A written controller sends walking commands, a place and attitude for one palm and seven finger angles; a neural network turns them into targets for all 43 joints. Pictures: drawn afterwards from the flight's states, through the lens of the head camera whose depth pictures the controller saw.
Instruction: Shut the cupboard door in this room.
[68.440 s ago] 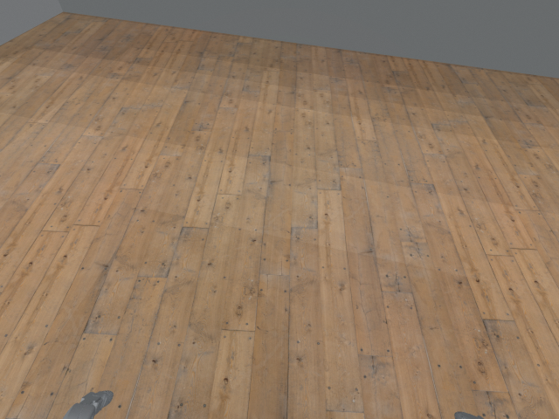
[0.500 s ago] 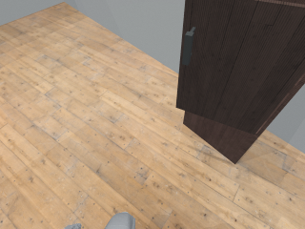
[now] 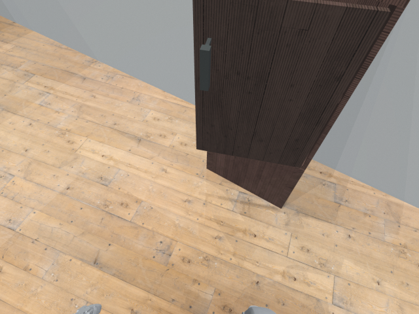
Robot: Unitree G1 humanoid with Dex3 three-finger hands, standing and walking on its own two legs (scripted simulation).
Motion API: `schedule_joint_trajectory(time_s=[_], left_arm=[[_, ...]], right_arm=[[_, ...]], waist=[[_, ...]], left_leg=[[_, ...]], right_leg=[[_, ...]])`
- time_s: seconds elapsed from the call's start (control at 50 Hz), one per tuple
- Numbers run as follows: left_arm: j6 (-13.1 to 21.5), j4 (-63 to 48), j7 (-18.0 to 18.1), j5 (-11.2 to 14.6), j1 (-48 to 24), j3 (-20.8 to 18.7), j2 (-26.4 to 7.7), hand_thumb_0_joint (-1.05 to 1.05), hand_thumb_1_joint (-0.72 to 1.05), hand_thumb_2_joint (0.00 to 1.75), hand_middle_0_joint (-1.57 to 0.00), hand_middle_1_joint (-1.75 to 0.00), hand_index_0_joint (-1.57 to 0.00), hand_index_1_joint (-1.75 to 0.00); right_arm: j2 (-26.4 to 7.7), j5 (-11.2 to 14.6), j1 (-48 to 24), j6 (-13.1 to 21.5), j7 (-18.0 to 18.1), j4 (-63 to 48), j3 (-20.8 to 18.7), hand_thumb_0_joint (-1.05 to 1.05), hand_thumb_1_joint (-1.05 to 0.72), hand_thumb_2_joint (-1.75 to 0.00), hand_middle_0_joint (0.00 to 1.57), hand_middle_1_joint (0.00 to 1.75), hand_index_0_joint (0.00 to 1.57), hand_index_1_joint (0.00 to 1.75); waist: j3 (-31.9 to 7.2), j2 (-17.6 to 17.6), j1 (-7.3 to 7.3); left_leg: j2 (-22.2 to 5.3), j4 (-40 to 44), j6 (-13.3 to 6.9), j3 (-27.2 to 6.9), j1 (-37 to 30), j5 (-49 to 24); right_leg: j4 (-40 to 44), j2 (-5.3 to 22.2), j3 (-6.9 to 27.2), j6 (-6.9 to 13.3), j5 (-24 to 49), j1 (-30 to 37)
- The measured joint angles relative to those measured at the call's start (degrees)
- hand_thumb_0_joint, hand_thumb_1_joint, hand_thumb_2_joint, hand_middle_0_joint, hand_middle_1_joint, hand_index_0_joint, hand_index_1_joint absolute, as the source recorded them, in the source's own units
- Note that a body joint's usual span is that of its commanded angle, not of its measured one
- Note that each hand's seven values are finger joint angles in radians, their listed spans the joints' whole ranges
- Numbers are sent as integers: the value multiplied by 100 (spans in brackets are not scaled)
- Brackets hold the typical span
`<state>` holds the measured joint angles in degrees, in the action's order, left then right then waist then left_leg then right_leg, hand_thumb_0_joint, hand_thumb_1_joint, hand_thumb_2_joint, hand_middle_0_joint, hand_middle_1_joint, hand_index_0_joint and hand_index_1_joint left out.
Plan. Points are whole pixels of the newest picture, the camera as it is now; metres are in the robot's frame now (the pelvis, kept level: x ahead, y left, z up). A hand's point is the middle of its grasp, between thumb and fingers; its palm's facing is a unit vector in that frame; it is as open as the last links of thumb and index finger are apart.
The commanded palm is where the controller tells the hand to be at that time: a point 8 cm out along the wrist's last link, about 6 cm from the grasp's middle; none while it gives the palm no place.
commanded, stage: turn to face it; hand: left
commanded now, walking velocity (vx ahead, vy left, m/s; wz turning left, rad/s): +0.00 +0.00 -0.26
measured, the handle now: (206, 64) +0.70 +0.05 +0.06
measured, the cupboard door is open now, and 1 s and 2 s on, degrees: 20 20 20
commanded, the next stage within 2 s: take the last steps up to it in 0.04 s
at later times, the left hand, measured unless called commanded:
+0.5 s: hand out of the picture +0.10 +0.17 -0.19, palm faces -0.08 -0.99 -0.15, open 7.4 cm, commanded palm none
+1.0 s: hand (176, 260) +0.25 +0.09 -0.16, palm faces -0.10 -0.97 -0.22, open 7.2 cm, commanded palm none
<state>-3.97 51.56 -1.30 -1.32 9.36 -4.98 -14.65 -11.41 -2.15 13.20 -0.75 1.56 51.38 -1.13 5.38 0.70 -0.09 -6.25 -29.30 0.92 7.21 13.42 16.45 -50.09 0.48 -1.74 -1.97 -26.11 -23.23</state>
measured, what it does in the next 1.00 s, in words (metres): walks ahead: right foot, then left foot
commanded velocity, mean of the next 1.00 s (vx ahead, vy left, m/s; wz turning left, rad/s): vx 0.14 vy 0.00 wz -0.08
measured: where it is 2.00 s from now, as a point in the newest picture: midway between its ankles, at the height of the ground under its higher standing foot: outside the picture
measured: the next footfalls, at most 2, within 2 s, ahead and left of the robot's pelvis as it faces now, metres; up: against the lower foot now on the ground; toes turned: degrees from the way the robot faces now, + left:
right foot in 0.08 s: +0.03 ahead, -0.13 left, +0.00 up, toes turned -5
left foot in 0.44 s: +0.10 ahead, +0.10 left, +0.00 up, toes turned +0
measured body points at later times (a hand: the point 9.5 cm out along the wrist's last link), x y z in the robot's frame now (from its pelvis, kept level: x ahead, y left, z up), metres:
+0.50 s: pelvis +0.06 -0.01 -0.01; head +0.06 +0.01 +0.44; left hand +0.11 +0.22 -0.17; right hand +0.04 -0.26 -0.14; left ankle +0.06 +0.10 -0.74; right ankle -0.01 -0.12 -0.71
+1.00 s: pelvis +0.18 -0.08 +0.00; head +0.20 -0.09 +0.45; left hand +0.25 +0.14 -0.15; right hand +0.14 -0.30 -0.16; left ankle +0.18 +0.05 -0.69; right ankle +0.18 -0.17 -0.74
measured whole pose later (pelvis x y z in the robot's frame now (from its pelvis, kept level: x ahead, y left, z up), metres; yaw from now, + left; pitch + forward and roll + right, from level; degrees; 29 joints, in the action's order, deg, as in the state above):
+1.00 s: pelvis +0.18 -0.08 +0.00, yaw -8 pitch +0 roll +0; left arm 2.2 60.3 1.6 -1.4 13.0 -2.9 -8.8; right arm -9.1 -1.0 17.1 0.0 0.9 61.4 -2.1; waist 2.8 0.7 -0.7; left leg -3.7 -52.6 0.8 3.7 23.1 22.9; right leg -23.4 0.1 -6.4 3.2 -11.3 -12.3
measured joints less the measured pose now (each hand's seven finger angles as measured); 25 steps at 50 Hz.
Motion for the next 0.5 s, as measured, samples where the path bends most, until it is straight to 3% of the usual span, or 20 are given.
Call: schedule_joint_trajectory(time_s=[0.04, 0.08, 0.12, 0.16, 0.24, 0.3, 0.4, 0.44, 0.5], left_arm=[[32, -1, 2, 4, -44, 35, 44, 1, 91, 90, -20, -30, -19, -29], [115, -33, 2, -3, -29, 80, 59, 1, 91, 90, -20, -30, -19, -29], [236, 30, 60, -25, -51, 132, 177, 1, 91, 90, -20, -30, -19, -29], [271, 65, 99, -27, -38, 216, 307, 1, 91, 90, -20, -30, -19, -29], [277, 133, 175, -22, 71, 247, 423, 1, 91, 90, -20, -30, -20, -30], [323, 222, 162, -34, 194, 252, 445, 1, 91, 90, -20, -30, -20, -30], [373, 415, 99, -40, 444, 214, 431, 1, 91, 90, -20, -30, -20, -30], [358, 492, 80, 2, 591, 190, 427, 1, 91, 90, -20, -30, -20, -30], [244, 687, 50, -16, 702, 150, 349, 1, 91, 90, -20, -30, -20, -30]], right_arm=[[-50, 12, 70, -23, -20, 74, -41, 0, -91, -89, 20, 30, 21, 30], [-102, 54, 183, -63, -49, 142, -86, 0, -91, -89, 20, 30, 21, 30], [-225, 106, 162, -167, -50, 271, -147, 0, -91, -89, 20, 30, 21, 30], [-317, 125, 120, -276, -23, 367, -199, 0, -91, -89, 20, 30, 20, 30], [-289, 85, 130, -259, -81, 449, -196, 0, -91, -89, 20, 30, 20, 30], [-196, 55, 205, -186, -153, 454, -178, 0, -91, -90, 20, 30, 20, 30], [-34, 36, 354, -3, -195, 489, -128, 0, -91, -90, 20, 30, 20, 30], [-21, 15, 444, 155, -173, 481, -89, 0, -91, -90, 20, 30, 20, 30], [122, -30, 537, 261, -114, 479, -24, 0, -91, -90, 20, 30, 20, 30]], waist=[[-8, 84, -52], [-84, 95, -81], [-107, 255, -89], [-119, 362, -142], [-214, 221, -156], [-328, 70, -154], [-491, -159, -57], [-572, -176, -48], [-587, -361, -108]], left_leg=[[-68, -166, 57, 97, 8, 117], [-94, -494, 140, 198, 92, 319], [-74, -1278, 170, -20, 383, 956], [121, -2262, 165, -347, 764, 1300], [287, -3142, 213, -426, 1222, 908], [274, -2722, 225, -385, 1198, 651], [305, -940, 148, -257, 570, 431], [329, -206, 20, -266, 253, 135], [369, -298, -184, -91, 128, 157]], right_leg=[[713, 10, -69, 53, 271, 312], [1638, 38, -95, 178, 1011, 736], [1612, -51, -52, 341, 745, 731], [1637, -75, -30, 357, 722, 764], [2124, -48, 70, 349, 988, 1003], [2405, -62, 90, 369, 1081, 1172], [2392, -114, 125, 358, 921, 1319], [1958, -164, 143, 365, 590, 1176], [415, -121, 168, 460, -39, 585]])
